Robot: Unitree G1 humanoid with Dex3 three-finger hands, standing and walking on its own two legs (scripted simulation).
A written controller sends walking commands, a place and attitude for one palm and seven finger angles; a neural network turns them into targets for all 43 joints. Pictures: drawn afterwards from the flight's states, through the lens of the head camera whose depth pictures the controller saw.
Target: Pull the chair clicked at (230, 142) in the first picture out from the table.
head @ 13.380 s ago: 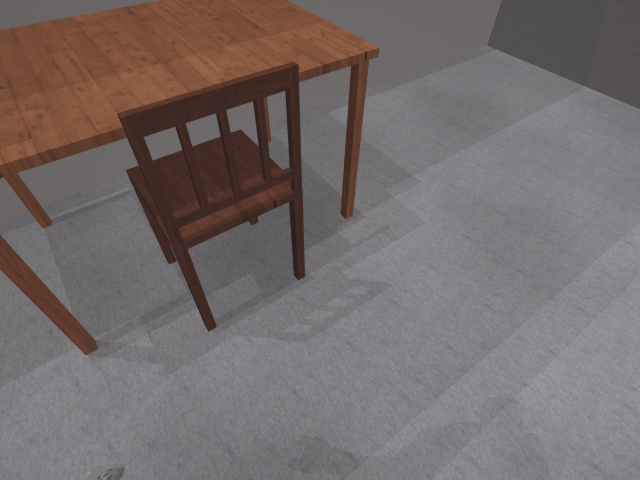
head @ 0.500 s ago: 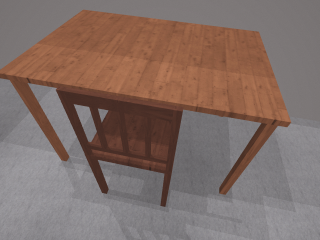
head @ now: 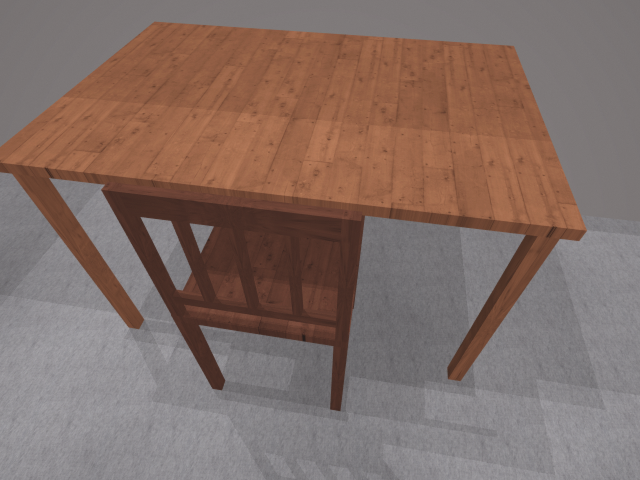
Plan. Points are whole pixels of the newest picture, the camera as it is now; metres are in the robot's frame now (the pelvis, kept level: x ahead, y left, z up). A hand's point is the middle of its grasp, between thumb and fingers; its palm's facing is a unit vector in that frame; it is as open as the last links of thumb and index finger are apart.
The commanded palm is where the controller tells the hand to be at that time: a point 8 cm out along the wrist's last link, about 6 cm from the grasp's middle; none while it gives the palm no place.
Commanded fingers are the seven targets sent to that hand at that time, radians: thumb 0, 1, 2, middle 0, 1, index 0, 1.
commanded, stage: look again from close up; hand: left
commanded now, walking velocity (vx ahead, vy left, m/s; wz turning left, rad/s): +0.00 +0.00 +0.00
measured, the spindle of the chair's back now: (245, 269) +0.49 +0.17 -0.10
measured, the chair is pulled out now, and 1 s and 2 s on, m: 0.00 0.00 0.00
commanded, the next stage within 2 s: shuffle to correct the standing spot in 0.80 s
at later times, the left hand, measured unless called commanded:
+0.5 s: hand out of the picture +0.03 +0.17 -0.17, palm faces +0.01 -0.97 -0.23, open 7.4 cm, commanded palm none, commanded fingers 0.00 0.90 0.90 -0.20 -0.30 -0.20 -0.30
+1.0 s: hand out of the picture +0.00 +0.15 -0.17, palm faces +0.03 -0.98 -0.20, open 7.4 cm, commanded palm none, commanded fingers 0.00 0.90 0.90 -0.20 -0.30 -0.20 -0.30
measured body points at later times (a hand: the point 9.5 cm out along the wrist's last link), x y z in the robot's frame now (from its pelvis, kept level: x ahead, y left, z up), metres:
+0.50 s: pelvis +0.01 -0.01 +0.00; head +0.01 -0.03 +0.45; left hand +0.03 +0.22 -0.15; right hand +0.01 -0.24 -0.16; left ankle -0.04 +0.11 -0.73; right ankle +0.03 -0.15 -0.73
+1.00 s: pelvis +0.00 -0.02 +0.00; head +0.01 -0.03 +0.45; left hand +0.00 +0.20 -0.15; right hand +0.00 -0.23 -0.16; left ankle -0.04 +0.11 -0.73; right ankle +0.03 -0.15 -0.73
